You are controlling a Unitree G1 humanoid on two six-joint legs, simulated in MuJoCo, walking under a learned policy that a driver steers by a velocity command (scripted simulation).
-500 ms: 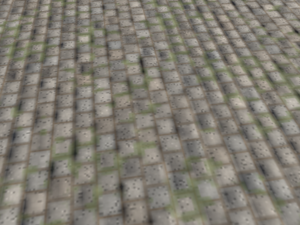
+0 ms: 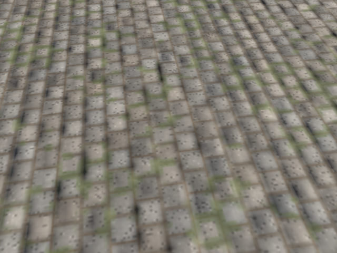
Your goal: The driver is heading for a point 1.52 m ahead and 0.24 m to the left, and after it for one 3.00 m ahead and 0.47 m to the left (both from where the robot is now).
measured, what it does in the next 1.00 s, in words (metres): walks ahead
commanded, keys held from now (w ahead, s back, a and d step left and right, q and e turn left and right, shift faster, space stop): no key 0.36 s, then w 0.64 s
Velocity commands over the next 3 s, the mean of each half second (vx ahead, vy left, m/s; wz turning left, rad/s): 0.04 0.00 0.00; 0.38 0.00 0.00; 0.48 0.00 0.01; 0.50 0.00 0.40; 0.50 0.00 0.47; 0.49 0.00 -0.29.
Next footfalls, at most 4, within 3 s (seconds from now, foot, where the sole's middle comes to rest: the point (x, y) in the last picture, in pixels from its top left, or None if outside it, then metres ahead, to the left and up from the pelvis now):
1.08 left None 0.44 0.09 -0.77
1.60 right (211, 195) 0.75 -0.15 -0.77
2.16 left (142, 153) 0.98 0.16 -0.77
2.72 right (151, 97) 1.37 0.13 -0.77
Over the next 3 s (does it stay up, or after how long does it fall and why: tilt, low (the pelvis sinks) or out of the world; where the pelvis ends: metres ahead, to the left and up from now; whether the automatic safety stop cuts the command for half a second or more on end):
stays up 1.31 0.18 0.01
